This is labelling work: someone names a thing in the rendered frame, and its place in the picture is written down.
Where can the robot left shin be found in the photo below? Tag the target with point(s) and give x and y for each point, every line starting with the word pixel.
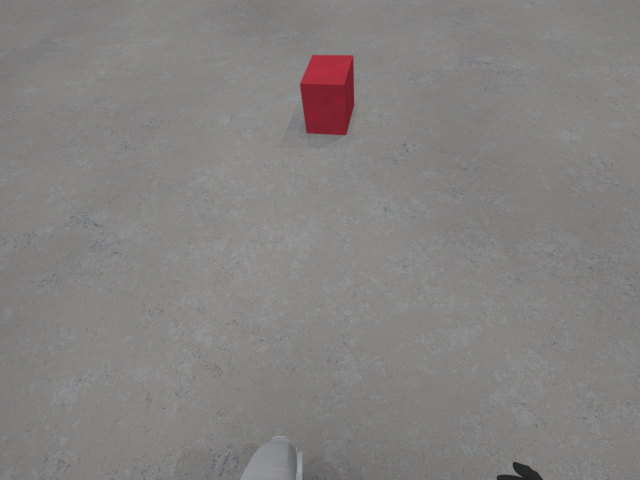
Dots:
pixel 280 438

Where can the robot left thigh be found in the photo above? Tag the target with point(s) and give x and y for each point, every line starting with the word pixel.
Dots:
pixel 275 461

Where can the carton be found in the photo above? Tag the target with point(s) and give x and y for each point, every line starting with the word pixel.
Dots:
pixel 327 90

